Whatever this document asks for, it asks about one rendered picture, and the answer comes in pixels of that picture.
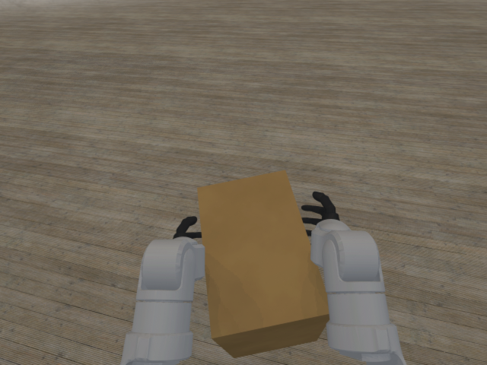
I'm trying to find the robot left hand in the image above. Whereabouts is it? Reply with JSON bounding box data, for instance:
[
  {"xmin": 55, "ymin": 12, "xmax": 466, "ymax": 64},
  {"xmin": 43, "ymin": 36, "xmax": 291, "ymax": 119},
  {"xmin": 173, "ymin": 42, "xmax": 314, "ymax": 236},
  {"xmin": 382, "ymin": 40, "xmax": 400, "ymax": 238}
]
[{"xmin": 173, "ymin": 216, "xmax": 202, "ymax": 239}]

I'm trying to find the robot left forearm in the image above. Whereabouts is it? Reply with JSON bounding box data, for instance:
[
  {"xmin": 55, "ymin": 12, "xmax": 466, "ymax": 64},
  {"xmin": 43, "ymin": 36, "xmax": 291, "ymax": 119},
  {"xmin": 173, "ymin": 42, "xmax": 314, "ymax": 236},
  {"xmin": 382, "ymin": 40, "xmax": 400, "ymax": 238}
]
[{"xmin": 120, "ymin": 236, "xmax": 205, "ymax": 365}]

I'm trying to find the robot right hand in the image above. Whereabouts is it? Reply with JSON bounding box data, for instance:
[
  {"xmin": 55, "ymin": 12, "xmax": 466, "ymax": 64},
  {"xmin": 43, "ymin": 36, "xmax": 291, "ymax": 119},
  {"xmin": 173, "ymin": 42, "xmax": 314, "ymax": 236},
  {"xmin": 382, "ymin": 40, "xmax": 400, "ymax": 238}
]
[{"xmin": 301, "ymin": 192, "xmax": 340, "ymax": 245}]

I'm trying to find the robot right forearm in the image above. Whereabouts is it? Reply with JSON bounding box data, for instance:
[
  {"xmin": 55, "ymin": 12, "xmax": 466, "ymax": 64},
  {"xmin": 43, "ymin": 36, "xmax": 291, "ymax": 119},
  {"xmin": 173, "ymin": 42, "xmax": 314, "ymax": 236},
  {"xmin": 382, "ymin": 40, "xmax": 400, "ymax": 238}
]
[{"xmin": 310, "ymin": 219, "xmax": 406, "ymax": 365}]

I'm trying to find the carton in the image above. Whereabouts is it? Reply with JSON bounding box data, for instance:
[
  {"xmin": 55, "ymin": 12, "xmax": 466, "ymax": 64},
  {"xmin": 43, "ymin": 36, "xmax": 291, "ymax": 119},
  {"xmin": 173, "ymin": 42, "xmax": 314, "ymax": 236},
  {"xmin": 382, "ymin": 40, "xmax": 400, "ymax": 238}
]
[{"xmin": 197, "ymin": 170, "xmax": 329, "ymax": 358}]

